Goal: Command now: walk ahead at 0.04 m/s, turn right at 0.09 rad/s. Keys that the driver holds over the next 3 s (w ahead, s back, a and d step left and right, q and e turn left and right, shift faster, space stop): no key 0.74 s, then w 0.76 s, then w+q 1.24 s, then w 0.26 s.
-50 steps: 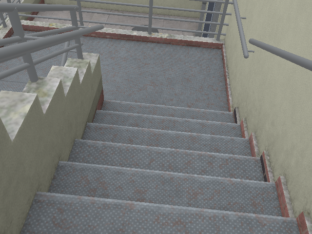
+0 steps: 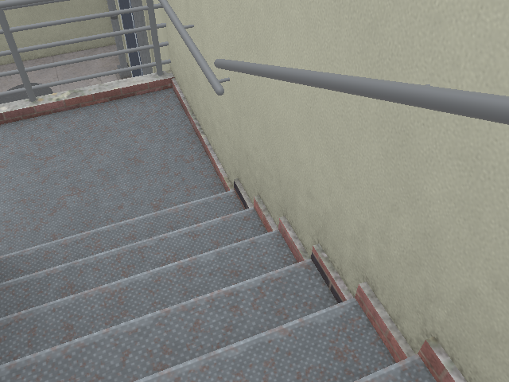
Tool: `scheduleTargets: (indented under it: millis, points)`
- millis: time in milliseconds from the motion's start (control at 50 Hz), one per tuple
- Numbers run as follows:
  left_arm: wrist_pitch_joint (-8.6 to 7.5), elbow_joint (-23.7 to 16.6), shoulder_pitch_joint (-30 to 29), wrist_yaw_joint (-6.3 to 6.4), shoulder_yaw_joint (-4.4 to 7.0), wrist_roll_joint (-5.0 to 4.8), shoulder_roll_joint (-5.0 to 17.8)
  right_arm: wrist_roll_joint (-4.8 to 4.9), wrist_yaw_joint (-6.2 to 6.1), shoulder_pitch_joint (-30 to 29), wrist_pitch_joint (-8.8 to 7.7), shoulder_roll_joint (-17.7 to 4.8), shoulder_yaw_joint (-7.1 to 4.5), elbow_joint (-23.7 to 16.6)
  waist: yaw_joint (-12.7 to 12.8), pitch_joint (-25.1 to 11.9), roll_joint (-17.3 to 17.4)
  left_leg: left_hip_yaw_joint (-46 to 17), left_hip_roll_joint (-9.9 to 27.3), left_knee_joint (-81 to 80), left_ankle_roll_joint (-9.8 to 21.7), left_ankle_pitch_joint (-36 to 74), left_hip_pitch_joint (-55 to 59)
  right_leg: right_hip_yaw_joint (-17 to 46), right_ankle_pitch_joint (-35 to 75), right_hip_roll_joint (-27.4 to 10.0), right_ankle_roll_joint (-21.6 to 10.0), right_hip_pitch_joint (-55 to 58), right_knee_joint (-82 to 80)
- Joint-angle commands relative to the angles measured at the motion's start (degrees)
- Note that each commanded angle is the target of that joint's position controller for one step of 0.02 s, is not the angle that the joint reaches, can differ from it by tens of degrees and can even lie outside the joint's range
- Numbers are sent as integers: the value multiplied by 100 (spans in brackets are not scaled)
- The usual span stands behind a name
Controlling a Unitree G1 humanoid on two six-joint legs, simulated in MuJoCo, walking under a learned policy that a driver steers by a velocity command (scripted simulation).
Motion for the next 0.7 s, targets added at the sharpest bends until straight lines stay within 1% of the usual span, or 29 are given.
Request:
scheduleTargets:
  millis: [20,40,60,80,100,120,140,180,240,260,300,340,440,540,560,580,600,640,700]
  points:
    - [117,17,430,-113,67,-49,376,22,25,-522,-127,-710,-62,-451,435,228,874,-1417,1068,-2054,552,2595,-271,354,658,-414,9,832,-1042]
    - [122,59,288,-157,51,-40,350,23,10,-486,-100,-745,-83,-433,378,204,722,-1153,832,-2095,358,1974,-146,438,1083,-485,7,1022,-1268]
    - [104,107,189,-179,52,-41,405,54,11,-317,-86,-732,-90,-397,281,212,487,-947,656,-2143,226,1617,-12,544,1500,-615,-24,1090,-1467]
    - [75,166,218,-186,37,-39,387,95,24,-132,-74,-708,-104,-313,250,177,283,-812,565,-2177,178,1522,233,582,1744,-708,-9,1101,-1692]
    - [43,233,219,-176,22,-53,378,113,34,-13,-65,-684,-120,-251,196,157,195,-717,495,-2179,162,1571,498,607,1872,-766,-5,1043,-1847]
    - [13,292,227,-156,11,-67,376,114,39,77,-59,-635,-125,-202,149,111,153,-667,472,-2189,160,1645,722,615,1901,-795,0,984,-1957]
    - [-35,357,211,-135,12,-81,386,67,35,19,-63,-590,-113,-219,120,28,101,-685,476,-2186,178,1744,906,610,1904,-822,1,949,-2062]
    - [-92,449,192,-101,0,-87,367,50,33,62,-55,-554,-118,-143,61,-2,92,-655,477,-2217,183,1781,1085,594,1853,-838,14,867,-2191]
    - [-135,565,200,-78,-18,-69,331,43,22,59,-32,-546,-133,-20,24,65,120,-628,464,-2265,174,1746,1151,569,1816,-854,37,753,-2297]
    - [-161,615,206,-76,6,-51,428,39,8,12,-23,-550,-148,4,9,124,125,-627,473,-2260,182,1795,1167,570,1880,-865,40,665,-2299]
    - [-191,695,254,-72,-8,-49,383,35,-6,-2,-10,-556,-158,79,4,100,150,-619,471,-2270,189,1820,1203,561,1904,-879,50,652,-2324]
    - [-209,766,305,-69,-27,-46,339,24,-17,-21,2,-548,-167,151,4,102,135,-616,466,-2260,206,1866,1236,544,1918,-876,51,614,-2330]
    - [-222,915,380,-56,-54,-29,329,25,-22,-118,9,-548,-185,290,25,170,122,-629,450,-2292,212,1812,1190,526,1870,-888,68,566,-2362]
    - [-250,1061,430,-49,-91,-20,311,31,-16,-171,-28,-540,-185,443,45,203,92,-646,433,-2358,224,1795,1148,507,1828,-899,77,616,-2377]
    - [-261,1103,490,-58,-123,-27,199,5,4,-152,-22,-497,-172,491,31,191,83,-671,448,-2396,243,1801,1185,493,1800,-915,70,622,-2369]
    - [-268,1130,507,-61,-125,-28,207,3,10,-157,-21,-492,-174,523,42,215,81,-680,448,-2404,250,1794,1172,489,1776,-917,73,621,-2373]
    - [-287,1179,498,-102,-103,34,238,70,14,-192,-48,-495,-178,532,37,205,-98,-740,562,-2444,293,1912,1161,476,1922,-942,100,725,-2421]
    - [-304,1226,495,-124,-99,23,216,81,18,-193,-76,-535,-190,605,39,196,0,-734,540,-2459,293,1919,1148,475,1992,-966,109,824,-2421]
    - [-310,1289,494,-123,-95,18,189,70,19,-196,-89,-485,-192,698,44,223,108,-736,522,-2501,277,1865,1103,465,1973,-985,102,877,-2433]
